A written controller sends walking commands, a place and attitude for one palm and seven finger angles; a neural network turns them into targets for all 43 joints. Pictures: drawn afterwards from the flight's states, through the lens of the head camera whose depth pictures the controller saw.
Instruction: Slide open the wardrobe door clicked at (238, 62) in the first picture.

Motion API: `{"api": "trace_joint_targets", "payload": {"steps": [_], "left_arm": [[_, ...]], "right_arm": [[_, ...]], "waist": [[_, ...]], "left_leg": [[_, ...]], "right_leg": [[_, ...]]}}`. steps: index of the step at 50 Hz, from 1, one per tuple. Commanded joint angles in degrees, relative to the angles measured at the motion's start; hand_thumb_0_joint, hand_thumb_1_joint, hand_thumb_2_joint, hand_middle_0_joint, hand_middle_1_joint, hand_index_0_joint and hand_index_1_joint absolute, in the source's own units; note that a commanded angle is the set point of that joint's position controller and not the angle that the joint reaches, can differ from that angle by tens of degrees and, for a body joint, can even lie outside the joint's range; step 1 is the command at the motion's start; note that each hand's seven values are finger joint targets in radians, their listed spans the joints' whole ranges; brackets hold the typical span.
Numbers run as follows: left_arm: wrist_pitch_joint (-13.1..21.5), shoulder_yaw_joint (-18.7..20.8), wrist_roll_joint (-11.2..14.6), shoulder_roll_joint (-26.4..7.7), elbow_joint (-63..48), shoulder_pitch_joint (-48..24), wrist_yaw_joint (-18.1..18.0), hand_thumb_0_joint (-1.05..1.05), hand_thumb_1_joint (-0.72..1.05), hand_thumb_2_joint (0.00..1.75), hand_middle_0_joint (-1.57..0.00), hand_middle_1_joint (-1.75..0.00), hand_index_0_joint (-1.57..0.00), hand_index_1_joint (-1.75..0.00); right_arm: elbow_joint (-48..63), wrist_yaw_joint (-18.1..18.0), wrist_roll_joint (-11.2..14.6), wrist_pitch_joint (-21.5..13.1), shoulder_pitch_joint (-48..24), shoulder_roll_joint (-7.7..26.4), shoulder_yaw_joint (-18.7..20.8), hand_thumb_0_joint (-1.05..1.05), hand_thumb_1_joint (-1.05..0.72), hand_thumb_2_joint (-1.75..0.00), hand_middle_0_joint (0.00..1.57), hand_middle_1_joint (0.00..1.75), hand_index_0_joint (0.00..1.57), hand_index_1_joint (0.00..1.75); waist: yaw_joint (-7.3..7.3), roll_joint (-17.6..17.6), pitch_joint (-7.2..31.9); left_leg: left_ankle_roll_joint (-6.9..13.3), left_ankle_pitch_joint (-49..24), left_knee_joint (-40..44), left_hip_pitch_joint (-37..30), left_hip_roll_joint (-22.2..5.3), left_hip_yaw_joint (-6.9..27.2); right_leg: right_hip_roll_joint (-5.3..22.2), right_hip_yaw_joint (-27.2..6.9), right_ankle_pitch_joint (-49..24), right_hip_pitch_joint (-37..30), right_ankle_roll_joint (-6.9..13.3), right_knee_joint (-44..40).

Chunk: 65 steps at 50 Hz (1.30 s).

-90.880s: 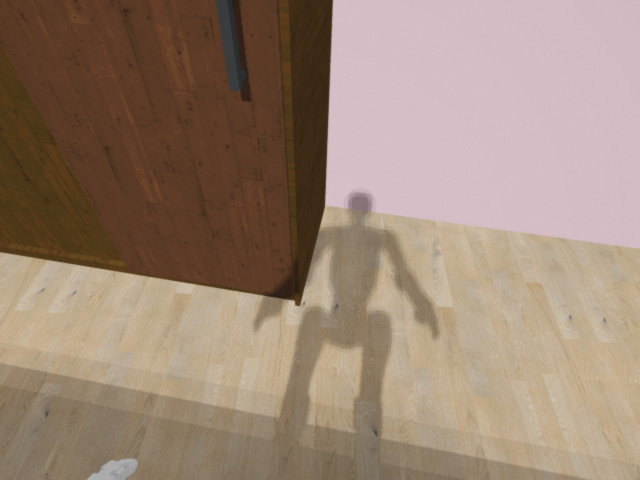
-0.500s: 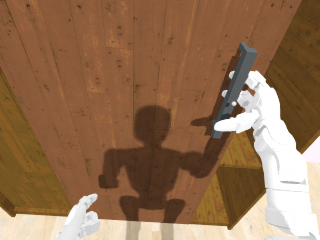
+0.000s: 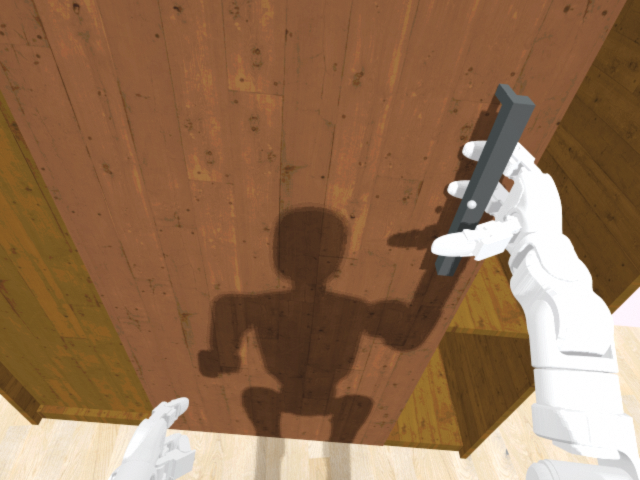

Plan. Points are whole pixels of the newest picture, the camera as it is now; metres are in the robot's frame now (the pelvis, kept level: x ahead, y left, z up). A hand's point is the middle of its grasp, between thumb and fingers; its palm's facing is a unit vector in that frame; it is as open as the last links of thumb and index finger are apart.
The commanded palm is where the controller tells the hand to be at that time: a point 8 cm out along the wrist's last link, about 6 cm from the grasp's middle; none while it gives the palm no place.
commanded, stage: slide the fingers in behind the handle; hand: right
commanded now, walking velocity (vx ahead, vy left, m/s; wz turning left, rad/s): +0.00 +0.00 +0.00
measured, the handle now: (471, 190) +0.41 -0.14 +0.21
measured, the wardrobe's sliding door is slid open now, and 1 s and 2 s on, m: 0.24 0.24 0.24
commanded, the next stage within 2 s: grip the handle and tug to test in 0.06 s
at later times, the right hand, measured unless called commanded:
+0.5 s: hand (476, 202) +0.37 -0.14 +0.23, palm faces +0.02 +1.00 -0.02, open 11.1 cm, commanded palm +0.35 -0.19 +0.22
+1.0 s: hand (465, 203) +0.37 -0.12 +0.22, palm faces +0.00 +1.00 -0.02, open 5.5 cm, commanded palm +0.35 -0.19 +0.22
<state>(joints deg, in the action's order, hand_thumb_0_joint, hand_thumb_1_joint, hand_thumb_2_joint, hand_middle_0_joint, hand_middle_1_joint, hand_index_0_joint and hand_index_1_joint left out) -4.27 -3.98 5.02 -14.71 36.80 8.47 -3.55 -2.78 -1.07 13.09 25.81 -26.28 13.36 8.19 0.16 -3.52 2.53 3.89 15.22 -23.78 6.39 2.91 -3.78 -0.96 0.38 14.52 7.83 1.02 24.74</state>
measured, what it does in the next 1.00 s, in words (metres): stands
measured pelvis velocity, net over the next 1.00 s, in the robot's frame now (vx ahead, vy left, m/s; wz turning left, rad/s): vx -0.01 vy -0.01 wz -0.01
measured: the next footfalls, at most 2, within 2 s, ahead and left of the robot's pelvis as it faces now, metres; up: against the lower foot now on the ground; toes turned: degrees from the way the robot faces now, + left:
none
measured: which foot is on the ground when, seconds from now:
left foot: down 0.00-1.00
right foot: down 0.00-1.00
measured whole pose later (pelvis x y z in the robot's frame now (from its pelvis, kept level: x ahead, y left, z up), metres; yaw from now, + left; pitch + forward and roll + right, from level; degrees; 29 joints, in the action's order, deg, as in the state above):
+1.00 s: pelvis -0.01 -0.01 +0.00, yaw +0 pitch -2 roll +0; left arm -3.1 -4.3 4.9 -13.9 37.5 8.8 -4.0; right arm -8.6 -1.4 12.8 24.0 -30.9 12.0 5.9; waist -0.2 -3.1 2.2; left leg 3.4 14.9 -24.5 7.4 2.3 -4.1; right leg -1.5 0.1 14.1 9.0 1.6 25.5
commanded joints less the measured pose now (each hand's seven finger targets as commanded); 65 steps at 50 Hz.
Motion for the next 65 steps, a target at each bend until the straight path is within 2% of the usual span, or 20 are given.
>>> {"api": "trace_joint_targets", "payload": {"steps": [1, 5, 8, 13, 16, 20, 25, 31, 34, 35, 38, 41, 44, 47, 49, 56, 59, 60, 61, 65], "left_arm": [[3.4, 2.2, 0.0, -6.0, -9.5, -10.2, -0.4, 0.00, 0.90, 0.90, -0.20, -0.30, -0.20, -0.30], [3.7, 2.3, -0.1, -5.9, -9.5, -10.0, -0.6, 0.00, 0.90, 0.90, -0.20, -0.30, -0.20, -0.30], [3.6, 2.3, 0.1, -6.0, -9.2, -9.9, -0.6, 0.00, 0.90, 0.90, -0.20, -0.30, -0.20, -0.30], [3.7, 2.4, 0.0, -6.2, -9.2, -9.4, -0.6, 0.00, 0.90, 0.90, -0.20, -0.30, -0.20, -0.30], [3.7, 2.4, 0.2, -6.2, -9.1, -9.4, -0.5, 0.00, 0.90, 0.90, -0.20, -0.30, -0.20, -0.30], [4.0, 2.4, 0.0, -6.0, -9.7, -9.4, -0.5, 0.00, 0.90, 0.90, -0.20, -0.30, -0.20, -0.30], [4.0, 2.4, 0.1, -6.2, -9.2, -9.1, -0.7, 0.00, 0.90, 0.90, -0.20, -0.30, -0.20, -0.30], [4.1, 2.4, 0.0, -6.3, -8.6, -8.3, -0.8, 0.00, 0.90, 0.90, -0.20, -0.30, -0.20, -0.30], [4.5, 2.3, 0.0, -5.7, -9.1, -8.6, -0.7, 0.00, 0.90, 0.90, -0.20, -0.30, -0.20, -0.30], [4.4, 2.3, 0.1, -6.0, -8.7, -8.3, -0.8, 0.00, 0.90, 0.90, -0.20, -0.30, -0.20, -0.30], [4.6, 2.4, 0.0, -6.0, -8.7, -8.1, -0.8, 0.00, 0.90, 0.90, -0.20, -0.30, -0.20, -0.30], [4.6, 2.4, 0.0, -6.0, -8.5, -8.3, -0.8, 0.00, 0.90, 0.90, -0.20, -0.30, -0.20, -0.30], [4.7, 2.2, -0.2, -5.6, -8.6, -8.6, -0.7, 0.00, 0.90, 0.90, -0.20, -0.30, -0.20, -0.30], [4.3, 2.1, -0.4, -5.8, -8.5, -8.5, -0.7, 0.00, 0.90, 0.90, -0.20, -0.30, -0.20, -0.30], [4.4, 2.1, -0.4, -5.4, -8.8, -8.8, -0.6, 0.00, 0.90, 0.90, -0.20, -0.30, -0.20, -0.30], [3.7, 2.0, -0.3, -5.7, -9.0, -9.0, -0.7, 0.00, 0.90, 0.90, -0.20, -0.30, -0.20, -0.30], [3.9, 2.0, -0.3, -5.4, -9.3, -9.0, -0.6, 0.00, 0.90, 0.90, -0.20, -0.30, -0.20, -0.30], [4.0, 2.1, -0.3, -5.5, -9.6, -9.1, -0.6, 0.00, 0.90, 0.90, -0.20, -0.30, -0.20, -0.30], [3.9, 2.1, -0.1, -5.5, -9.9, -9.5, -0.5, 0.00, 0.90, 0.90, -0.20, -0.30, -0.20, -0.30], [3.8, 2.2, -0.1, -5.5, -10.3, -9.8, -0.5, 0.00, 0.90, 0.90, -0.20, -0.30, -0.20, -0.30]], "right_arm": [[9.9, 0.4, 0.4, -3.9, -24.9, 10.2, 4.3, 0.00, 0.50, -0.30, 0.30, 1.20, 0.30, 1.20], [8.8, 1.0, 0.6, -4.1, -26.0, 10.3, 4.6, 0.00, 0.50, -0.30, 0.30, 1.20, 0.30, 1.20], [7.8, 1.3, 0.4, -4.4, -26.9, 10.5, 4.0, 0.00, 0.50, -0.30, 0.30, 1.20, 0.30, 1.20], [6.1, 1.3, 0.5, -4.6, -26.2, 12.9, 6.3, 0.00, 0.27, -0.40, 0.32, 1.23, 0.32, 1.23], [5.9, 1.5, 0.4, -4.7, -27.0, 10.8, 4.2, 0.00, 0.13, -0.46, 0.34, 1.25, 0.34, 1.25], [7.3, 1.2, 0.4, -4.9, -27.2, 10.5, 4.4, 0.00, -0.06, -0.54, 0.36, 1.28, 0.36, 1.28], [4.9, 1.3, 0.6, -5.0, -27.9, 11.3, 4.9, 0.00, -0.29, -0.64, 0.38, 1.31, 0.38, 1.31], [3.5, 1.0, 0.0, -5.0, -30.4, 10.2, 3.3, 0.00, -0.57, -0.76, 0.42, 1.35, 0.42, 1.35], [4.8, 1.0, 0.0, -5.0, -30.4, 7.4, 1.3, 0.00, -0.71, -0.82, 0.43, 1.37, 0.43, 1.37], [3.9, 0.8, 0.0, -4.9, -30.8, 8.7, 2.3, 0.00, -0.76, -0.84, 0.44, 1.38, 0.44, 1.38], [3.7, 0.7, 0.0, -5.1, -31.3, 7.6, 1.4, 0.00, -0.90, -0.90, 0.45, 1.40, 0.45, 1.40], [3.6, 0.0, 0.1, -5.2, -30.5, 8.4, 2.7, 0.00, -0.90, -0.90, 0.45, 1.40, 0.45, 1.40], [4.7, -0.8, -0.2, -5.6, -32.8, 7.3, 1.7, 0.00, -0.90, -0.90, 0.45, 1.40, 0.45, 1.40], [4.4, -1.5, -0.5, -5.8, -31.7, 10.4, 4.4, 0.00, -0.90, -0.90, 0.45, 1.40, 0.45, 1.40], [5.1, -1.5, -0.6, -5.8, -32.1, 9.3, 3.5, 0.00, -0.90, -0.90, 0.45, 1.40, 0.45, 1.40], [3.2, -1.3, -0.5, -5.9, -29.1, 13.0, 6.6, 0.00, -0.90, -0.90, 0.45, 1.40, 0.45, 1.40], [4.5, -1.2, -0.5, -5.9, -30.9, 10.3, 4.2, 0.00, -0.90, -0.90, 0.45, 1.40, 0.45, 1.40], [5.6, -1.3, -0.5, -5.9, -29.5, 11.6, 5.5, 0.00, -0.90, -0.90, 0.45, 1.40, 0.45, 1.40], [5.5, -1.2, -0.4, -5.8, -27.2, 10.3, 4.7, 0.00, -0.90, -0.90, 0.45, 1.40, 0.45, 1.40], [7.8, -1.0, -0.1, -5.5, -25.6, 10.2, 4.9, 0.00, -0.90, -0.90, 0.45, 1.40, 0.45, 1.40]], "waist": [[0.00, 5.0, 11.3], [0.12, 6.6, 12.0], [0.48, 5.2, 11.8], [-0.10, 5.7, 12.0], [0.39, 3.7, 11.1], [0.17, 5.2, 12.5], [0.43, 7.4, 10.6], [0.85, 4.6, 10.1], [0.95, 3.6, 11.4], [1.12, 4.5, 11.1], [1.21, 6.4, 11.3], [0.45, 5.8, 10.9], [0.88, 5.8, 10.8], [0.04, 5.9, 11.5], [0.20, 5.4, 11.4], [-0.60, 5.4, 10.0], [0.29, 5.0, 10.2], [-0.24, 4.7, 11.5], [-0.62, 4.0, 11.2], [-0.54, 6.8, 12.2]], "left_leg": [[-3.1, -17.1, 3.9, -1.7, -3.4, 4.6], [-3.5, -16.8, 4.1, -1.8, -3.5, 4.9], [-3.5, -17.1, 4.0, -1.4, -3.8, 5.2], [-3.6, -17.3, 3.9, -2.3, -4.0, 5.3], [-3.3, -16.5, 3.9, -0.7, -3.8, 5.0], [-3.2, -16.4, 3.7, -1.3, -3.6, 4.7], [-3.4, -13.4, 4.3, -0.1, -3.5, 4.8], [-2.9, -11.5, 4.3, 1.5, -3.4, 4.6], [-2.7, -12.7, 3.8, 1.8, -3.2, 4.2], [-2.7, -11.9, 3.9, 2.1, -3.1, 4.1], [-2.7, -11.4, 3.9, 2.1, -3.0, 3.9], [-2.4, -10.5, 3.9, 2.2, -2.9, 3.7], [-2.4, -9.9, 4.0, 2.4, -2.9, 3.7], [-2.4, -10.9, 3.9, 0.5, -3.1, 4.1], [-2.5, -10.8, 4.0, 0.6, -3.1, 4.2], [-2.6, -10.0, 4.7, -0.8, -3.4, 4.8], [-2.8, -9.8, 5.0, 0.1, -3.2, 4.9], [-2.6, -10.7, 4.7, -0.8, -3.2, 4.8], [-2.5, -11.1, 4.5, -1.1, -3.2, 4.7], [-3.0, -12.6, 4.8, -2.2, -3.2, 4.9]], "right_leg": [[0.3, -1.7, -12.4, -3.1, 2.2, -1.2], [0.0, -1.6, -11.4, -2.5, 2.4, -1.1], [0.1, -1.5, -11.6, -2.7, 2.4, -0.9], [0.0, -1.6, -11.4, -1.5, 2.3, -0.9], [0.1, -1.7, -11.5, -2.4, 2.3, -0.7], [0.1, -1.9, -11.6, -2.6, 2.3, -0.9], [0.3, -2.0, -9.4, -1.6, 2.4, -1.1], [0.4, -2.3, -9.3, -2.5, 2.3, -1.0], [0.3, -2.5, -10.5, -3.6, 2.2, -0.8], [0.5, -2.6, -10.0, -3.5, 2.1, -0.8], [0.6, -3.0, -9.9, -3.8, 2.3, -1.1], [0.7, -3.1, -9.7, -3.7, 2.1, -1.4], [0.7, -2.9, -9.3, -3.8, 2.0, -1.5], [0.6, -2.7, -10.1, -3.0, 2.0, -1.8], [0.6, -2.4, -9.7, -3.2, 2.0, -1.8], [0.7, -2.0, -8.5, -1.1, 2.0, -2.2], [0.6, -1.8, -8.2, -2.0, 2.1, -2.1], [0.7, -1.8, -9.0, -2.2, 2.0, -2.0], [0.7, -2.0, -9.6, -2.4, 2.0, -2.2], [0.7, -1.5, -9.7, -2.2, 2.1, -2.2]]}}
